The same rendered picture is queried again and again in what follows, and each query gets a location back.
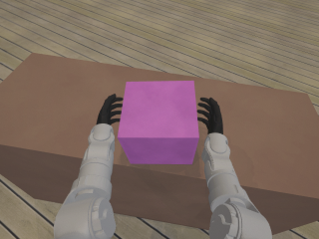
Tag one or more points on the right robot upper arm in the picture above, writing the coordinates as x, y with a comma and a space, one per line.
231, 221

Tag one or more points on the left robot upper arm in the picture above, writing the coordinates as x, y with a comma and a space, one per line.
90, 218

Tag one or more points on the robot left forearm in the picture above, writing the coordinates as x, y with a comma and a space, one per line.
96, 169

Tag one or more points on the pedestal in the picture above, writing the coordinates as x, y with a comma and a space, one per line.
49, 105

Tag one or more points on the carton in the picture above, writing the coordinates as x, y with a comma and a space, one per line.
158, 123

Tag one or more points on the robot right hand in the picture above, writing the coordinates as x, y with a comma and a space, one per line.
214, 121

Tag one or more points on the robot left hand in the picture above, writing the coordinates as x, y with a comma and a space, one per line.
106, 113

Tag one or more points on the robot right forearm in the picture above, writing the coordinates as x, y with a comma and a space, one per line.
221, 179

